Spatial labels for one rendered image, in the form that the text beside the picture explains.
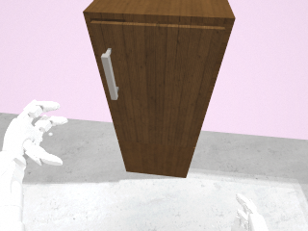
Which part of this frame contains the handle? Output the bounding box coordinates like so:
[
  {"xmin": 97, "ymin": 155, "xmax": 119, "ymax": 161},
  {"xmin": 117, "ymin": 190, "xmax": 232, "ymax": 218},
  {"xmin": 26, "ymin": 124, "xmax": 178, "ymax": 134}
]
[{"xmin": 101, "ymin": 48, "xmax": 119, "ymax": 100}]

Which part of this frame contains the left robot forearm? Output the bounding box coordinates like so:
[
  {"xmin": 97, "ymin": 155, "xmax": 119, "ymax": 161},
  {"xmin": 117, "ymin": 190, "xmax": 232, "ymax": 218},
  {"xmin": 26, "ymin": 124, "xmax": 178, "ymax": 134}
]
[{"xmin": 0, "ymin": 151, "xmax": 28, "ymax": 231}]

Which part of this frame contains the left robot hand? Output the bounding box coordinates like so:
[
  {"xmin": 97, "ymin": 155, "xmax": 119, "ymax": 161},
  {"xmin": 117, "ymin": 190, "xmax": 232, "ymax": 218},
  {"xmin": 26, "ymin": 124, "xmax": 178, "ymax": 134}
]
[{"xmin": 2, "ymin": 100, "xmax": 68, "ymax": 166}]

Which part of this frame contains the cupboard door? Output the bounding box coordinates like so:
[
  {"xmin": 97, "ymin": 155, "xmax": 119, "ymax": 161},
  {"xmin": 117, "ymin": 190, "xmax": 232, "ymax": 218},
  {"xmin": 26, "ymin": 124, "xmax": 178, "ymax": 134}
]
[{"xmin": 90, "ymin": 20, "xmax": 225, "ymax": 148}]

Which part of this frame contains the right robot hand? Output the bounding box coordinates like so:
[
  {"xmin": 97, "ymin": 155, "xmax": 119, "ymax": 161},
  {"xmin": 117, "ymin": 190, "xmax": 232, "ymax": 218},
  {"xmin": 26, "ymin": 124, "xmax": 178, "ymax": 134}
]
[{"xmin": 231, "ymin": 193, "xmax": 269, "ymax": 231}]

